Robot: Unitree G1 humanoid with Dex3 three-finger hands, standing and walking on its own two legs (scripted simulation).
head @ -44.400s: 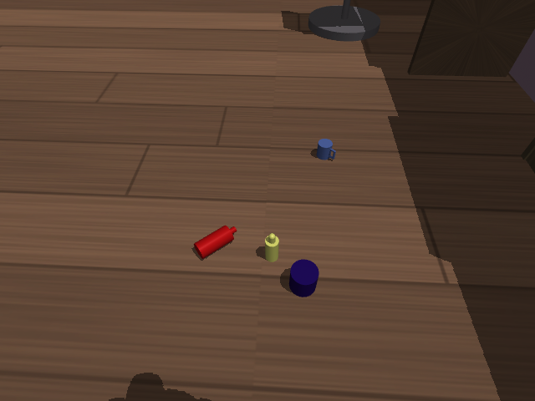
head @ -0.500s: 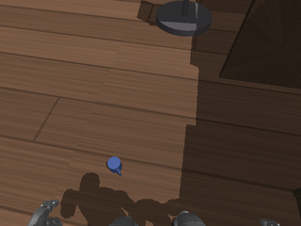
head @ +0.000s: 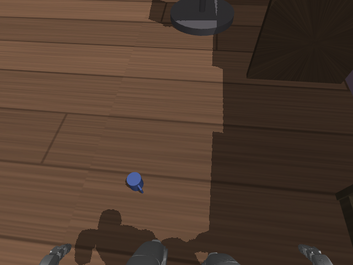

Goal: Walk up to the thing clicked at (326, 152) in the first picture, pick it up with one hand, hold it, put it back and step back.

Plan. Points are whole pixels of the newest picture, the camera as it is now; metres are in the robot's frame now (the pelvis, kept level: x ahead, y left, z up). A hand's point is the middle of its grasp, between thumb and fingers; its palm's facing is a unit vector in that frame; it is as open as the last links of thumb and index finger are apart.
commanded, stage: step back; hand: left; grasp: from above
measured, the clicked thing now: (136, 183) +0.54 +0.26 -0.71
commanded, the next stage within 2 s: none
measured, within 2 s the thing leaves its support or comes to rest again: neither
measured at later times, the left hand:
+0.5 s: hand out of the picture -0.04 +0.29 -0.15, palm faces +0.00 -0.92 -0.38, open 7.4 cm
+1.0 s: hand out of the picture -0.17 +0.25 -0.14, palm faces +0.04 -0.91 -0.41, open 7.4 cm
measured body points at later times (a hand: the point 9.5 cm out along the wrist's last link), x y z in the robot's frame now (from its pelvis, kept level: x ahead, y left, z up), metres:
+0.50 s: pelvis -0.13 +0.01 +0.01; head -0.07 +0.03 +0.45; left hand -0.04 +0.33 -0.12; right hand -0.02 -0.30 -0.09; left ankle -0.08 +0.13 -0.72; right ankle -0.17 -0.15 -0.65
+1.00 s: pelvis -0.30 -0.02 -0.01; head -0.24 -0.02 +0.44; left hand -0.17 +0.30 -0.11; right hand -0.21 -0.33 -0.13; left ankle -0.29 +0.09 -0.72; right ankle -0.22 -0.14 -0.71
